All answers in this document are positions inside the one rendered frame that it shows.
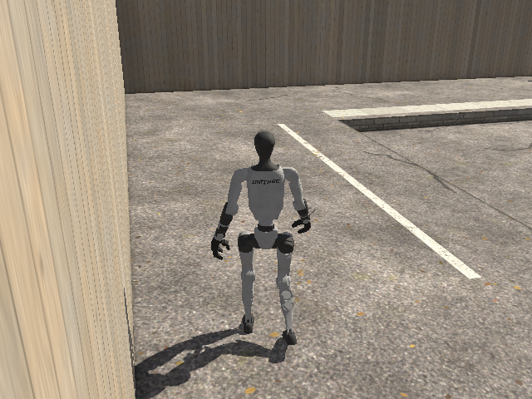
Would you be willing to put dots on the right robot forearm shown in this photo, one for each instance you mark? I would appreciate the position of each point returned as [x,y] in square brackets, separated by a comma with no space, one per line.
[304,214]

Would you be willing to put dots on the right robot upper arm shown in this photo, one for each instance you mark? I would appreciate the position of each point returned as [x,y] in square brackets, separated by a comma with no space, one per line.
[291,175]

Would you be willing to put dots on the right robot shin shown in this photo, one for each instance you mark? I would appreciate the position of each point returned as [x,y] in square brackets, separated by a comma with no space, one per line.
[286,300]

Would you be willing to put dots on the left robot hand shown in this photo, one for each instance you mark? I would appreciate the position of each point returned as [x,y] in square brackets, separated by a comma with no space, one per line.
[215,247]

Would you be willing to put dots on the left robot upper arm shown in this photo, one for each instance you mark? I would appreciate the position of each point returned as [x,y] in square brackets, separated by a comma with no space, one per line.
[238,177]

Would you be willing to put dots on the left robot forearm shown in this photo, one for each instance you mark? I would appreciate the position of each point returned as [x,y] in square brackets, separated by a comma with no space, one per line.
[223,225]

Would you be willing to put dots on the robot right foot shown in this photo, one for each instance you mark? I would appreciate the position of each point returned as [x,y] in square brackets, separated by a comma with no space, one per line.
[290,338]

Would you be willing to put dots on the right robot hand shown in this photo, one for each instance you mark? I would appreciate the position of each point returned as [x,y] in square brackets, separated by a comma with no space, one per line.
[306,226]

